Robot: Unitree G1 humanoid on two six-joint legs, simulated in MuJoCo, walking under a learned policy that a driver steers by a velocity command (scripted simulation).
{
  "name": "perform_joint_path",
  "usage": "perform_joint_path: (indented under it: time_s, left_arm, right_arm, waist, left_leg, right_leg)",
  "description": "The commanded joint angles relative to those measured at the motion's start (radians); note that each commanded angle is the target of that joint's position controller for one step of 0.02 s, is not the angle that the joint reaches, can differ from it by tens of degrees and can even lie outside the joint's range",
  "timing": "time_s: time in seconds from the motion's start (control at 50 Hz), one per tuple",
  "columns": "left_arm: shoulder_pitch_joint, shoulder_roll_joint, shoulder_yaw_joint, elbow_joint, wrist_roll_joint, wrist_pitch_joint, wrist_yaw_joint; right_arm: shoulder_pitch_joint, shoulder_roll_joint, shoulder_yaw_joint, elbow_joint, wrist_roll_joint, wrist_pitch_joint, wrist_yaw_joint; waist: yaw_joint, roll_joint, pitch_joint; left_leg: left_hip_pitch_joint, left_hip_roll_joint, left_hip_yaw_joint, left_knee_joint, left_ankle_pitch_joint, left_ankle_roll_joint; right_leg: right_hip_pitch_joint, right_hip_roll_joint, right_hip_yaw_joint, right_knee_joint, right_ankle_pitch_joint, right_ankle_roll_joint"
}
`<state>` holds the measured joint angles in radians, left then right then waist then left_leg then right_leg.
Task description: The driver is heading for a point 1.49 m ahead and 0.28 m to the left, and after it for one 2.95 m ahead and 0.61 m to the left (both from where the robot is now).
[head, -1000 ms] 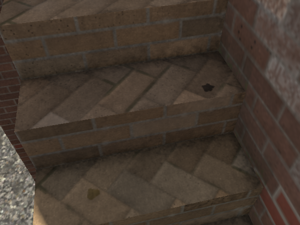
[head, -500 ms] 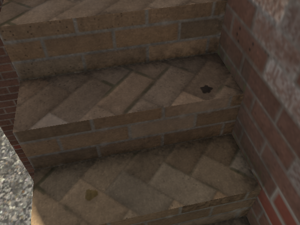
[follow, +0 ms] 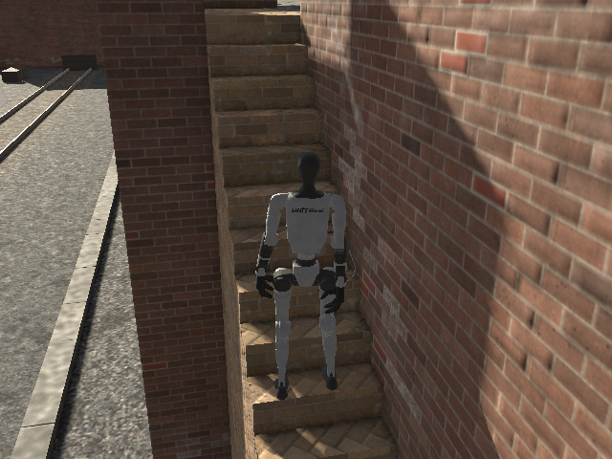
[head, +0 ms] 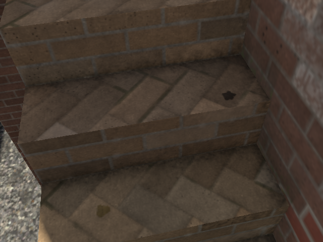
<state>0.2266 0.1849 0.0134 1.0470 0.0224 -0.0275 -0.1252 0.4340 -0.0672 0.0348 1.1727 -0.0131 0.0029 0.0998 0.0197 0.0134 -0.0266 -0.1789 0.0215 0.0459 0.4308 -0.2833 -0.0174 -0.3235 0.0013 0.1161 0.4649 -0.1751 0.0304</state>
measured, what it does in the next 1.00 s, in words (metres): climbs: left foot 0.21 m higher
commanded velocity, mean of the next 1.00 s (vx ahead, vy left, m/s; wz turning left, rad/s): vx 0.30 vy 0.00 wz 0.07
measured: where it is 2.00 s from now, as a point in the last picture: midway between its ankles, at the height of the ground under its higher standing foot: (151, 130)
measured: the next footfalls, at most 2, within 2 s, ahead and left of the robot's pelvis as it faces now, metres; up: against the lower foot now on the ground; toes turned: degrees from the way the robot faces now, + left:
left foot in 0.84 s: +0.27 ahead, +0.09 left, +0.21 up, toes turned -5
right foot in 1.36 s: +0.53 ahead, -0.11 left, +0.41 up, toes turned +12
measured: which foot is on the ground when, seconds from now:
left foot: down 0.00-0.48, up 0.50-0.82, down 0.84-1.00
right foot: down 0.00-0.84, up 0.86-1.00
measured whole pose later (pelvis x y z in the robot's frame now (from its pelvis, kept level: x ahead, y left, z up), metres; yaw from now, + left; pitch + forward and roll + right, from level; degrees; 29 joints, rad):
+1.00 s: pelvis +0.19 +0.02 +0.13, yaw +4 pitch +6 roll +1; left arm 0.14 0.30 0.05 0.98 0.07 -0.05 -0.10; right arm 0.30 -0.19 0.01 0.99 -0.02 0.02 0.06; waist -0.05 -0.03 -0.18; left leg -0.68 -0.18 -0.03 1.02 -0.43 0.10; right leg -0.98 0.16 0.34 1.85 0.15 -0.18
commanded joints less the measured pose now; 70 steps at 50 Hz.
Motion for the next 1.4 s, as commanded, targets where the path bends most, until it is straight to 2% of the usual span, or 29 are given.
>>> perform_joint_path:
  time_s: [0.02,0.22,0.38,0.4,0.42,0.44,0.5,0.56,0.64,0.68,0.72,0.74,0.76,0.78,0.82,0.84,0.88,0.9,0.92,0.96,1.0,1.1,1.24,1.3,1.32,1.34,1.36,1.38,1.4]
  left_arm:
    - [0.032,0.060,0.002,-0.021,-0.001,-0.007,-0.002]
    - [0.037,0.086,0.019,-0.007,0.001,0.026,0.024]
    - [-0.029,0.019,0.033,-0.080,0.050,-0.027,0.083]
    - [0.027,0.002,-0.007,-0.065,-0.064,-0.046,0.166]
    - [0.145,0.054,0.001,-0.049,-0.058,-0.048,0.193]
    - [0.214,0.073,0.017,-0.013,0.071,-0.058,0.126]
    - [0.712,0.081,0.018,0.157,0.026,-0.027,0.055]
    - [0.461,-0.058,-0.048,0.158,0.061,-0.005,0.025]
    - [0.206,-0.101,-0.079,0.185,0.098,-0.058,0.022]
    - [0.010,0.115,-0.015,0.038,0.040,-0.069,-0.002]
    - [0.109,0.207,-0.016,0.072,0.039,-0.053,-0.037]
    - [0.305,0.224,0.013,0.084,-0.160,-0.014,0.159]
    - [0.327,0.213,0.002,0.121,0.017,-0.074,0.014]
    - [0.430,0.224,0.015,0.112,0.064,-0.079,-0.058]
    - [0.307,0.215,0.035,0.137,0.091,-0.040,-0.113]
    - [0.272,0.146,0.039,-0.009,-0.082,-0.105,0.090]
    - [-0.037,0.065,0.003,-0.169,-0.022,-0.072,0.165]
    - [-0.131,0.029,-0.003,-0.064,0.048,-0.021,0.010]
    - [-0.142,0.021,0.021,-0.128,-0.012,-0.024,-0.004]
    - [0.013,0.051,0.030,-0.081,0.044,-0.020,0.007]
    - [0.075,0.094,0.024,-0.043,0.082,-0.001,0.027]
    - [-0.109,0.072,-0.019,-0.095,0.044,-0.011,0.048]
    - [-0.327,0.060,-0.050,-0.323,0.052,-0.024,0.078]
    - [-0.521,0.013,-0.070,-0.519,0.042,-0.006,0.072]
    - [-0.594,-0.009,-0.082,-0.590,0.032,0.024,0.032]
    - [-0.517,-0.014,-0.079,-0.586,0.022,0.055,0.013]
    - [-0.301,0.090,-0.026,-0.537,0.013,0.039,-0.003]
    - [-0.103,0.192,0.021,-0.493,0.008,0.029,0.000]
    - [0.081,0.220,0.041,-0.424,0.026,0.033,0.009]
  right_arm:
    - [0.126,-0.041,-0.003,0.012,0.001,0.000,-0.003]
    - [0.176,-0.052,-0.006,0.039,-0.002,-0.011,-0.009]
    - [0.167,-0.172,-0.069,-0.010,-0.023,-0.036,-0.087]
    - [-0.047,-0.282,-0.111,-0.100,0.007,-0.061,-0.125]
    - [-0.101,-0.253,-0.105,-0.116,0.010,-0.067,-0.126]
    - [0.040,-0.063,-0.051,-0.061,-0.040,-0.049,-0.093]
    - [-0.025,-0.083,-0.053,-0.057,-0.067,-0.061,-0.033]
    - [-0.295,-0.131,-0.083,-0.238,-0.024,-0.069,-0.035]
    - [-0.486,-0.080,-0.013,-0.525,0.021,0.025,-0.084]
    - [-0.686,-0.201,-0.020,-0.622,0.037,0.055,-0.075]
    - [-0.462,-0.089,0.023,-0.496,0.017,0.084,-0.013]
    - [-0.296,-0.035,0.024,-0.414,0.079,0.006,-0.138]
    - [-0.349,-0.114,0.041,-0.439,0.024,0.065,-0.042]
    - [-0.459,-0.186,0.026,-0.467,0.032,0.078,-0.024]
    - [-0.333,-0.226,-0.008,-0.411,0.030,0.121,-0.021]
    - [-0.133,-0.141,-0.019,-0.280,-0.038,0.080,-0.079]
    - [-0.090,-0.274,-0.076,-0.223,-0.055,0.071,-0.157]
    - [0.140,-0.263,-0.028,-0.245,-0.106,0.069,-0.102]
    - [0.011,-0.278,-0.048,-0.221,-0.073,0.042,-0.051]
    - [-0.284,-0.186,-0.035,-0.260,0.008,-0.008,-0.020]
    - [-0.420,-0.143,-0.019,-0.279,0.020,-0.037,-0.031]
    - [-0.056,-0.195,-0.020,-0.170,-0.058,-0.089,-0.054]
    - [0.145,-0.198,0.013,-0.133,-0.045,-0.102,-0.072]
    - [0.213,-0.245,0.000,-0.080,-0.016,-0.095,-0.080]
    - [0.130,-0.316,-0.025,-0.075,0.026,-0.091,-0.039]
    - [0.164,-0.373,-0.036,-0.051,-0.019,-0.084,-0.008]
    - [0.098,-0.453,-0.085,-0.099,0.019,-0.097,0.030]
    - [0.048,-0.410,-0.099,-0.146,-0.011,-0.117,0.062]
    - [0.086,-0.280,-0.078,-0.184,-0.056,-0.122,0.063]
  waist:
    - [0.003,-0.003,0.052]
    - [0.001,0.018,0.088]
    - [-0.049,0.132,0.169]
    - [-0.046,0.195,0.174]
    - [0.017,0.122,0.143]
    - [0.056,-0.082,0.039]
    - [0.216,-0.334,-0.023]
    - [0.103,-0.066,0.009]
    - [-0.102,-0.013,-0.004]
    - [-0.143,-0.025,-0.047]
    - [-0.212,-0.143,-0.036]
    - [-0.217,-0.048,-0.027]
    - [-0.189,-0.237,-0.305]
    - [-0.073,-0.193,-0.303]
    - [-0.176,-0.226,-0.313]
    - [-0.097,-0.060,-0.417]
    - [-0.193,0.327,-0.118]
    - [-0.372,0.137,0.109]
    - [-0.181,0.131,0.112]
    - [0.035,-0.032,0.034]
    - [0.130,-0.034,-0.044]
    - [-0.020,0.057,0.010]
    - [-0.099,0.117,-0.008]
    - [-0.093,0.155,0.010]
    - [0.005,0.184,0.019]
    - [0.043,0.299,-0.044]
    - [0.142,0.360,-0.112]
    - [0.178,0.114,-0.308]
    - [0.186,-0.163,-0.547]
  left_leg:
    - [-0.004,0.009,-0.030,-0.084,0.092,0.039]
    - [-0.015,0.021,-0.021,-0.095,-0.122,0.045]
    - [-0.003,0.302,-0.368,-0.221,-0.349,0.289]
    - [-0.111,0.151,-0.252,-0.174,-0.241,0.263]
    - [-0.199,0.113,-0.189,-0.069,-0.140,0.259]
    - [-0.201,0.212,-0.202,-0.005,-0.038,0.279]
    - [-0.865,-0.092,-0.073,1.322,-0.126,0.167]
    - [-1.350,-0.064,-0.174,2.023,-0.098,0.354]
    - [-1.247,0.091,-0.121,1.760,-0.285,0.381]
    - [-0.512,0.037,0.029,1.149,-0.349,0.264]
    - [-0.533,-0.069,0.112,1.350,-0.232,0.184]
    - [-0.457,-0.078,0.205,1.133,-0.215,0.172]
    - [-0.603,-0.132,0.160,0.944,-0.210,0.189]
    - [-0.474,-0.133,0.127,0.911,-0.138,0.205]
    - [-0.450,-0.189,0.090,0.614,-0.085,0.167]
    - [-0.188,-0.245,0.042,0.670,-0.495,0.208]
    - [-0.215,0.057,-0.748,0.128,-0.942,0.391]
    - [-0.304,0.064,-1.132,0.052,-0.759,0.387]
    - [-0.251,0.086,-1.002,0.071,-0.741,0.262]
    - [-0.377,0.013,-0.746,0.073,-0.545,0.221]
    - [-0.507,-0.011,-0.603,0.017,-0.383,0.238]
    - [-0.363,0.043,-0.668,0.012,-0.342,0.261]
    - [-0.057,0.065,-0.582,-0.030,0.061,0.283]
    - [0.078,0.156,-0.636,-0.092,0.516,0.270]
    - [-0.225,0.178,-0.625,-0.239,0.831,0.342]
    - [-0.242,0.244,-0.665,-0.243,1.264,0.392]
    - [-0.140,0.252,-0.518,-0.100,2.079,0.420]
    - [-0.156,0.168,-0.428,0.196,2.340,0.337]
    - [-0.398,0.053,-0.454,0.473,1.911,0.273]
  right_leg:
    - [-0.016,0.000,-0.038,-0.076,0.101,-0.067]
    - [-0.022,0.000,-0.043,-0.100,-0.113,-0.079]
    - [-0.208,0.008,-0.139,0.146,-0.104,-0.170]
    - [-0.133,-0.017,-0.155,0.201,-0.163,-0.180]
    - [0.004,-0.033,-0.139,0.141,-0.160,-0.179]
    - [0.108,-0.018,-0.098,0.034,-0.029,-0.223]
    - [0.522,-0.358,0.573,-0.211,0.226,-0.544]
    - [0.405,-0.366,0.324,-0.162,0.155,-0.436]
    - [-0.031,-0.261,0.018,-0.325,-0.051,-0.245]
    - [-0.629,-0.134,-0.055,-0.581,-0.019,-0.263]
    - [-0.451,-0.277,-0.019,-0.495,0.789,-0.398]
    - [0.040,-0.246,-0.276,-0.303,1.835,-0.171]
    - [0.158,-0.300,-0.048,-0.192,1.923,-0.376]
    - [0.174,-0.311,-0.082,-0.150,2.113,-0.433]
    - [0.243,-0.284,-0.142,0.019,1.848,-0.491]
    - [0.178,-0.202,-0.206,0.222,1.208,-0.344]
    - [-0.523,-0.025,-0.114,0.913,0.075,-0.251]
    - [-0.845,0.196,0.363,1.417,0.297,-0.244]
    - [-1.087,0.246,0.434,1.656,0.216,-0.262]
    - [-1.018,0.172,0.357,1.542,0.274,-0.236]
    - [-0.872,0.100,0.164,1.406,0.294,-0.139]
    - [-1.015,0.111,0.046,1.831,0.055,-0.064]
    - [-1.041,0.007,-0.146,1.631,-0.100,-0.072]
    - [-1.038,-0.031,-0.181,1.105,-0.324,-0.103]
    - [-0.691,0.033,-0.302,0.817,-0.726,-0.069]
    - [-0.537,0.080,-0.281,0.842,-0.497,-0.048]
    - [-0.375,0.147,-0.375,0.921,-0.293,-0.057]
    - [-0.146,0.106,-0.176,0.748,-0.077,-0.183]
    - [0.241,-0.065,0.262,0.527,-0.046,-0.360]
